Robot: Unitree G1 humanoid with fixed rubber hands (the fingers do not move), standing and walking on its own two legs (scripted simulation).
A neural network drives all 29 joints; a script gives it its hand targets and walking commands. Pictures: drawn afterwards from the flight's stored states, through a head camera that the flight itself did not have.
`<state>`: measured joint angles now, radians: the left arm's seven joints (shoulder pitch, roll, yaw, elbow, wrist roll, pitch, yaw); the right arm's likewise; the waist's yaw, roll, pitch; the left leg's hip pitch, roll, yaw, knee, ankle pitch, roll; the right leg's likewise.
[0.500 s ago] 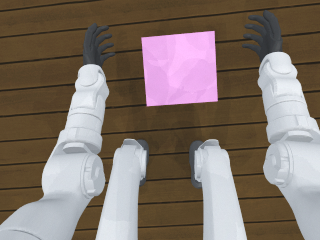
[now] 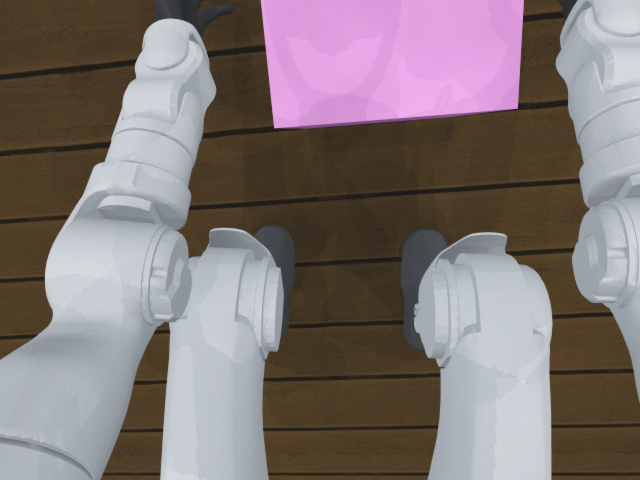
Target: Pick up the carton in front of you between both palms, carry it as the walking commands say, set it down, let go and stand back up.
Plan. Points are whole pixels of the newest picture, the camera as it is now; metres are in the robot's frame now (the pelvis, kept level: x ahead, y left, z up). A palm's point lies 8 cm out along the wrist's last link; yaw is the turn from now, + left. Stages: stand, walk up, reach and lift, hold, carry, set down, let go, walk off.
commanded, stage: reach and lift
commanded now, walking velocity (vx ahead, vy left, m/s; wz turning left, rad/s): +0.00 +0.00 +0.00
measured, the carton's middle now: (379, 27) +0.52 -0.04 -0.26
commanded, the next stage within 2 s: none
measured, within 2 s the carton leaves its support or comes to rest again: leaves its support in 0.84 s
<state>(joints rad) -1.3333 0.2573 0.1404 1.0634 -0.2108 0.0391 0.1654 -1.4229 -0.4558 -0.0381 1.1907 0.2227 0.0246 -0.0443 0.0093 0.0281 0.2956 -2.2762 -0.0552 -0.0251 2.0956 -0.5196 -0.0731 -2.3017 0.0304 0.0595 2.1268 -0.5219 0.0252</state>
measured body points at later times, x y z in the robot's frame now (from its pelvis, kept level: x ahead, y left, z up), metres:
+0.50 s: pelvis +0.00 +0.00 -0.01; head +0.37 -0.03 +0.25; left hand +0.54 +0.14 -0.19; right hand +0.54 -0.20 -0.20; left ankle +0.13 +0.13 -0.35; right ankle +0.12 -0.12 -0.35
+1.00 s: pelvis +0.01 +0.00 -0.01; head +0.34 -0.04 +0.29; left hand +0.54 +0.12 -0.14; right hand +0.54 -0.19 -0.16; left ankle +0.13 +0.13 -0.35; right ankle +0.12 -0.13 -0.35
